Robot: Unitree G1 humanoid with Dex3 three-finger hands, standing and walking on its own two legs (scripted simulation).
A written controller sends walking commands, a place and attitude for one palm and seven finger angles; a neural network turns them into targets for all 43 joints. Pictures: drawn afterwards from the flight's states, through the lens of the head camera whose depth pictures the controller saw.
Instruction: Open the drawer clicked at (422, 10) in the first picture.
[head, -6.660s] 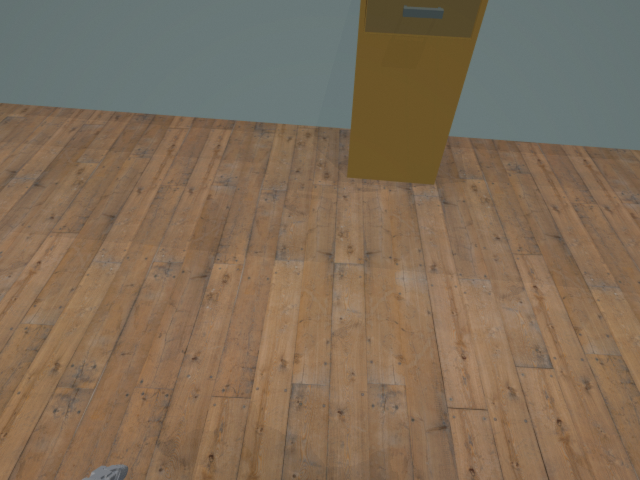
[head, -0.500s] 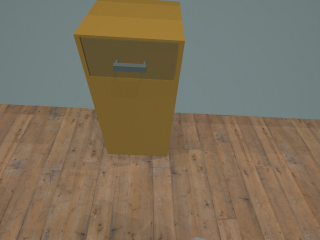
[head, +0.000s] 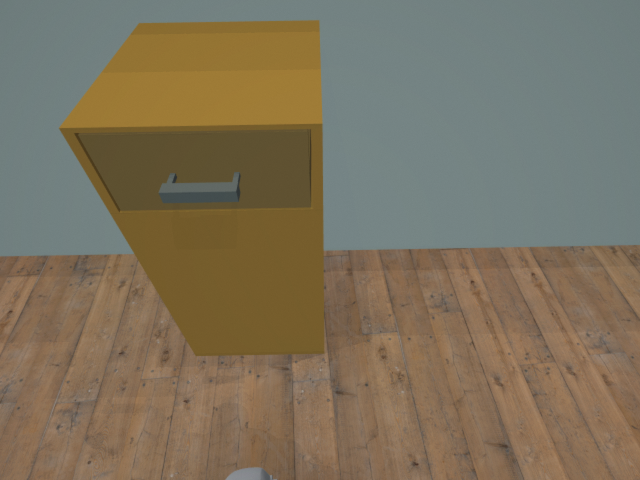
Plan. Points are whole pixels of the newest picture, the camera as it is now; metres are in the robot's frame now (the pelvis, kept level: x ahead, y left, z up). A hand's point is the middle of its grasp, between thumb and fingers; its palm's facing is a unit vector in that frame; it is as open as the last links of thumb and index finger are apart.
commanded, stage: come to a stop and stand still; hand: left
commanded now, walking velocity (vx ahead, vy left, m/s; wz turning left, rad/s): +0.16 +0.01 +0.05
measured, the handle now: (202, 184) +0.59 +0.24 +0.01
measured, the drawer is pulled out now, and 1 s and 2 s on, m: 0.00 0.00 0.00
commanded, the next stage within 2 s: look again from close up in 1.30 s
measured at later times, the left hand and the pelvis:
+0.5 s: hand out of the picture +0.08 +0.20 -0.17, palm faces +0.03 -0.96 -0.27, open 7.4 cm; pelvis +0.05 +0.00 +0.00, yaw -2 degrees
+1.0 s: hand out of the picture +0.05 +0.17 -0.17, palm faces +0.07 -0.96 -0.26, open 7.4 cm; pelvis +0.03 -0.02 +0.00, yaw +0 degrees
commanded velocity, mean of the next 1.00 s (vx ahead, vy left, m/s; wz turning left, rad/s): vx -0.07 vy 0.04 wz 0.00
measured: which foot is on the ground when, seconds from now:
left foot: up 0.00-0.14, down 0.16-0.58, up 0.60-0.98, down 1.00-1.00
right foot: down 0.00-0.24, up 0.26-0.54, down 0.56-1.00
